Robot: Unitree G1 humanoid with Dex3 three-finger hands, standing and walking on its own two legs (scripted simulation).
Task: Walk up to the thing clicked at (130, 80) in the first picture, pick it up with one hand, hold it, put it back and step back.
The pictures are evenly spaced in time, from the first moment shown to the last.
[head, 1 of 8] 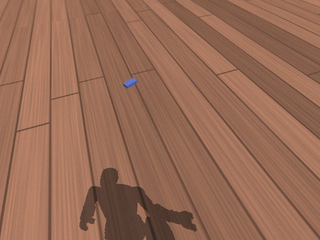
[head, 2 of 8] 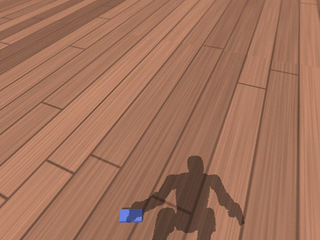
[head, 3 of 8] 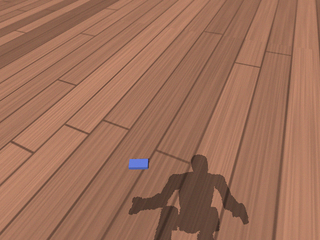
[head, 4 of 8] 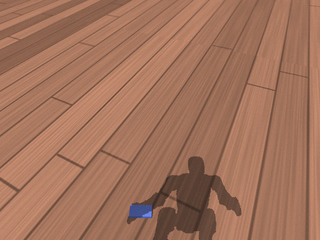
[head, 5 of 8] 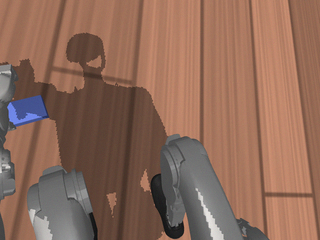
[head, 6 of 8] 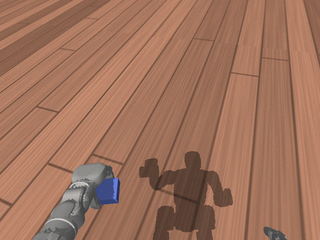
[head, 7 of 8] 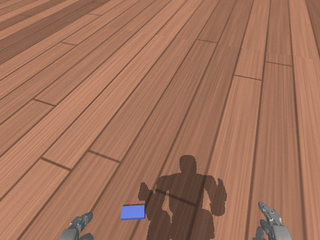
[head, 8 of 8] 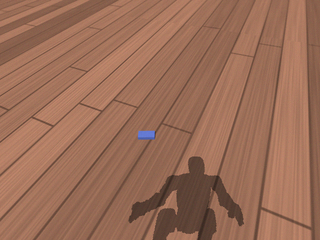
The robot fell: no
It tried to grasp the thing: yes
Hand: left
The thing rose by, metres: 0.67
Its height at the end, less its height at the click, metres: +0.00
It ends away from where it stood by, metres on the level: 0.01
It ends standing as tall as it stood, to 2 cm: yes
